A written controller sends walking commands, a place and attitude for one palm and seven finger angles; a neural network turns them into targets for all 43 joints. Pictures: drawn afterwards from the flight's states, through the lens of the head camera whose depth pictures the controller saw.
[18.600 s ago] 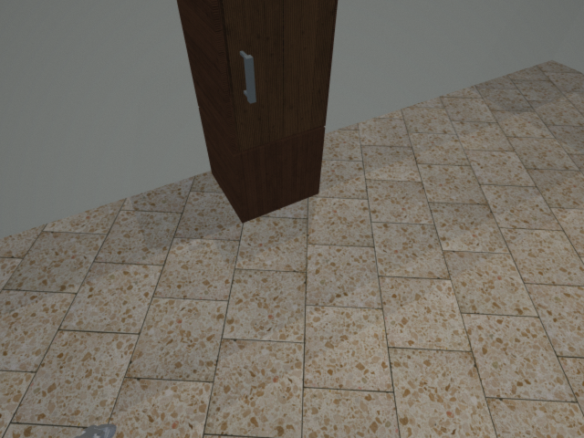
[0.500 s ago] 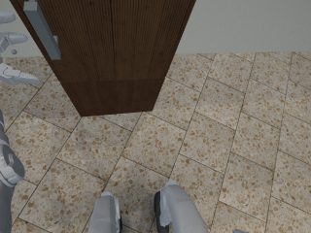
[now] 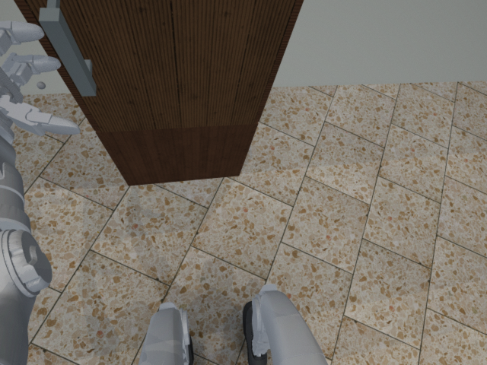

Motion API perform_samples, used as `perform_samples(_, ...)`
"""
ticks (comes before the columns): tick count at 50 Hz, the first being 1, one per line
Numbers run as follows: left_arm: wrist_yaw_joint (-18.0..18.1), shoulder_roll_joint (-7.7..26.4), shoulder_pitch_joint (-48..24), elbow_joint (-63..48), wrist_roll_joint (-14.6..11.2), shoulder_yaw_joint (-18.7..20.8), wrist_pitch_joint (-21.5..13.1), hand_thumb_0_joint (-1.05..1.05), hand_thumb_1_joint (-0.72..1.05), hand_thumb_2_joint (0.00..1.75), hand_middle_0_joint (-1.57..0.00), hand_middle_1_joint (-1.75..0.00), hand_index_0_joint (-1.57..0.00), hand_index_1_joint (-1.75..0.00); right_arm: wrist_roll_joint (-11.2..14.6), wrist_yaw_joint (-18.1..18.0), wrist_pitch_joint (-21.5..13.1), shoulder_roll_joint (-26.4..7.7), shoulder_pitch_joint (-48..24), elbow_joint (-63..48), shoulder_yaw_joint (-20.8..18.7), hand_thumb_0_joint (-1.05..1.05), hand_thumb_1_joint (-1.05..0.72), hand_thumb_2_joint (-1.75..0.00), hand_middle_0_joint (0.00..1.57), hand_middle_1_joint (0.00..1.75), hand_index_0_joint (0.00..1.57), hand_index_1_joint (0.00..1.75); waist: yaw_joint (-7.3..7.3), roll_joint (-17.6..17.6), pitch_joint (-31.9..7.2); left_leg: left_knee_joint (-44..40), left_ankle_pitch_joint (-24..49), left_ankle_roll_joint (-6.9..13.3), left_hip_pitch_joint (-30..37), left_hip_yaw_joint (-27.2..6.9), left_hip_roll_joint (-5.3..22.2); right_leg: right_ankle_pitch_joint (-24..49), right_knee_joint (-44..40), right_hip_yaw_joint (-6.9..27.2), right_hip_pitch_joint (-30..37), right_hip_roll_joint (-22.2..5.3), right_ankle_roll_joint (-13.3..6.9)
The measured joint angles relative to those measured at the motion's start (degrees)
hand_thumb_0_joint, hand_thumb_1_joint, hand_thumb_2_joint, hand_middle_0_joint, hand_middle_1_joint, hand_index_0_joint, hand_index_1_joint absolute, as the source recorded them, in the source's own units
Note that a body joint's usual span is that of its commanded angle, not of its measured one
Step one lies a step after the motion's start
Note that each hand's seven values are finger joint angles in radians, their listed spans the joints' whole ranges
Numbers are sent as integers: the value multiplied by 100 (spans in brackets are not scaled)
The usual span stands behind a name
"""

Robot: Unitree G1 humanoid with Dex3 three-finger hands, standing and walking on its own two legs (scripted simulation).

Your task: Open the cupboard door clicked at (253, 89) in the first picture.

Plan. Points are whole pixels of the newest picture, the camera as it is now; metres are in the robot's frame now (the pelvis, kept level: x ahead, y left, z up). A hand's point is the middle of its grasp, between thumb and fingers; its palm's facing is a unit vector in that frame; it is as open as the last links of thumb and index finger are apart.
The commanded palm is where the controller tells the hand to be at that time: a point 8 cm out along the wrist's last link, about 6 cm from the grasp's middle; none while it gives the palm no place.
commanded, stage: slide the fingers in behind the handle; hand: left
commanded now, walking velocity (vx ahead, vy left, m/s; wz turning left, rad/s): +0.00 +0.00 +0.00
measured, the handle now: (72, 47) +0.59 +0.21 +0.05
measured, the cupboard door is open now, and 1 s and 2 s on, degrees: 0 0 0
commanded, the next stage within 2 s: close the thumb around the handle in 1.24 s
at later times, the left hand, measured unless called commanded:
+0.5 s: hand (70, 84) +0.52 +0.21 +0.05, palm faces +0.04 -1.00 -0.02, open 14.0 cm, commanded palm +0.50 +0.24 +0.05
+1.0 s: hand (91, 81) +0.53 +0.19 +0.05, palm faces +0.06 -1.00 -0.04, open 14.1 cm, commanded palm +0.51 +0.22 +0.05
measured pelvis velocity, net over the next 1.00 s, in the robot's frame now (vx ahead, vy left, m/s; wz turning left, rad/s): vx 0.00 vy -0.01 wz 0.02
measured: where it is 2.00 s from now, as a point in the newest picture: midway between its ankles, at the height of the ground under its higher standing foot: (220, 362)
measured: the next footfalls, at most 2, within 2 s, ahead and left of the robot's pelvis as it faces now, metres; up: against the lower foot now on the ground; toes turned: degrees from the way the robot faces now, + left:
none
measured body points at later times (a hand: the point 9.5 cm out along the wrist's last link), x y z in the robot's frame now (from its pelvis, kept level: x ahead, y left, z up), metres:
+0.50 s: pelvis +0.00 +0.00 +0.00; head +0.17 +0.03 +0.42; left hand +0.51 +0.26 +0.06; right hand +0.02 -0.26 -0.11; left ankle -0.01 +0.10 -0.63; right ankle +0.05 -0.14 -0.63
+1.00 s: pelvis +0.00 -0.01 +0.00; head +0.17 +0.02 +0.42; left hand +0.52 +0.24 +0.05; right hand +0.02 -0.27 -0.11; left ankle -0.01 +0.10 -0.63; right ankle +0.05 -0.14 -0.63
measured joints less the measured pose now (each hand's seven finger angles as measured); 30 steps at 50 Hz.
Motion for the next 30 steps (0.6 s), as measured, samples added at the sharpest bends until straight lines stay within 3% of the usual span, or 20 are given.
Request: perform_samples(30,727,-664,18,58,114,-367,-296,-1,-50,30,-29,-119,-30,-120,-60,64,-24,76,-61,26,-62,0,-90,-90,20,30,20,30,60,30,-42,-117,16,-38,223,54,-39,-55,29,61,142,-30,-35)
